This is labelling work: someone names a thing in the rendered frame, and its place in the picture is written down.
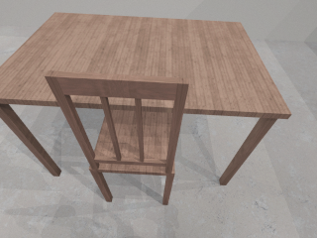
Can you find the chair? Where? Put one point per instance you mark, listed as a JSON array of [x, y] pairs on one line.
[[130, 142]]

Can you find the table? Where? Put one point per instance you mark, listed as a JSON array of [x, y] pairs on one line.
[[226, 75]]

